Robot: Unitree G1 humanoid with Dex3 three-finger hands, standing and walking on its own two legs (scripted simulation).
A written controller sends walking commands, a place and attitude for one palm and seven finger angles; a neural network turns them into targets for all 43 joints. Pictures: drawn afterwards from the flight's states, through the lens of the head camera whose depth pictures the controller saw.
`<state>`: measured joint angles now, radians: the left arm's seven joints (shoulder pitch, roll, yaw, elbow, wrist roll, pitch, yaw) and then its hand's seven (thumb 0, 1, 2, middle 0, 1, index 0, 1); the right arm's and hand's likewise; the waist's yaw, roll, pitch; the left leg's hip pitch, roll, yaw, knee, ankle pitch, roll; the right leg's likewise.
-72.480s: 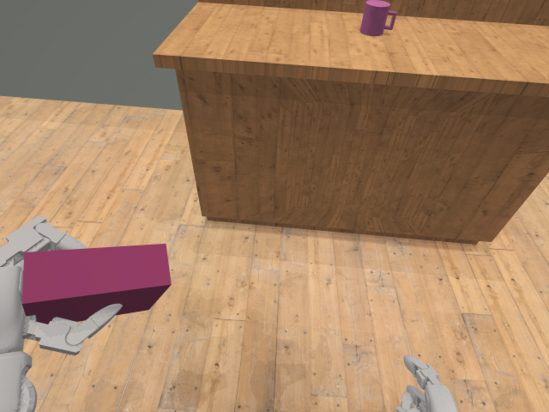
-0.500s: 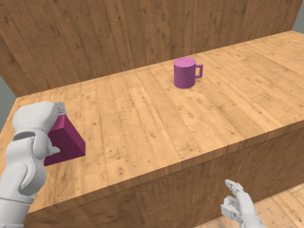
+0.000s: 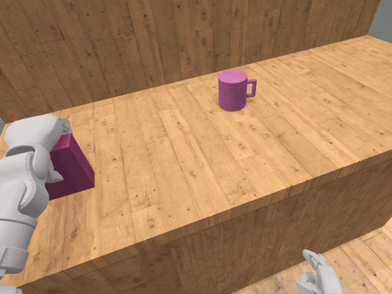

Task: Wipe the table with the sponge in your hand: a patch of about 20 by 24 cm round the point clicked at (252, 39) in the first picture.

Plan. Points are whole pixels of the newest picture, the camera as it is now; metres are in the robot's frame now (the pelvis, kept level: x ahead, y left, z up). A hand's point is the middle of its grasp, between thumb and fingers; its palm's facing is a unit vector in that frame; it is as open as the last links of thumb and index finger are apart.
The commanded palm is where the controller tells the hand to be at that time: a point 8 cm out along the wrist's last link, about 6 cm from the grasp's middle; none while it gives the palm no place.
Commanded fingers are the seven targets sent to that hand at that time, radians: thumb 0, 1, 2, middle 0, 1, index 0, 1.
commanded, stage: wipe forward along the first lane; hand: left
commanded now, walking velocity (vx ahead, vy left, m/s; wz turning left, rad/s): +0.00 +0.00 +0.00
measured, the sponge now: (59, 176) +0.30 +0.34 +0.11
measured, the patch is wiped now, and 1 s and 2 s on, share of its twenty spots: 0.45 0.60 0.60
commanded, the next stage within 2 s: slide across to the middle lane in 0.50 s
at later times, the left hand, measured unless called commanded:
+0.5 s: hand (52, 137) +0.36 +0.36 +0.17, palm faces -0.08 +0.03 -1.00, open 9.3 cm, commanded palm +0.34 +0.35 +0.21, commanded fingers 0.00 0.10 1.30 -1.20 -1.60 -1.20 -1.60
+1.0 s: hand (58, 125) +0.40 +0.37 +0.17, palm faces -0.08 +0.05 -1.00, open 9.4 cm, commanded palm +0.38 +0.34 +0.24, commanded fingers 0.00 0.10 1.30 -1.20 -1.60 -1.20 -1.60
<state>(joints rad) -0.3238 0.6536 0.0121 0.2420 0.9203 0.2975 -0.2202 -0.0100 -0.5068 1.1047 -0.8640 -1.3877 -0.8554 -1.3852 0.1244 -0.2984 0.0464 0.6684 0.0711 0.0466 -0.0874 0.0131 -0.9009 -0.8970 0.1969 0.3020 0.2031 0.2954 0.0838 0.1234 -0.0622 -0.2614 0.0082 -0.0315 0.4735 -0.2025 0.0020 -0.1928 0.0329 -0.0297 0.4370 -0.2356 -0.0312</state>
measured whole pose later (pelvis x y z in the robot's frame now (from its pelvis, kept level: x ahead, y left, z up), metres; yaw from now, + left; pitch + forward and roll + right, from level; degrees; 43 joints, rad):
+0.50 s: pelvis +0.00 +0.02 +0.00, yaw +0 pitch +2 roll -1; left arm -0.57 0.68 -0.01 0.55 0.97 0.19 -0.21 0.00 -0.52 1.12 -0.87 -1.39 -0.86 -1.39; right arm 0.17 -0.29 0.04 0.68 0.08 0.07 -0.09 0.01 -0.90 -0.90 0.20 0.30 0.20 0.30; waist 0.06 0.09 -0.06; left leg -0.30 -0.01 -0.02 0.46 -0.19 0.02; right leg -0.23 0.01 -0.02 0.42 -0.22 -0.01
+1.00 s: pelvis +0.02 +0.03 +0.00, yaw +1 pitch +3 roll -1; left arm -0.69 0.67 -0.11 0.61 0.97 0.24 -0.20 0.01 -0.51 1.13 -0.85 -1.41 -0.85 -1.41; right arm 0.15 -0.27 0.05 0.68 0.09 0.07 -0.09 0.01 -0.90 -0.90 0.20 0.30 0.20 0.30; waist 0.06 0.07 -0.05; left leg -0.30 -0.04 -0.03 0.44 -0.20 0.04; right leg -0.22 -0.01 -0.03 0.39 -0.23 0.00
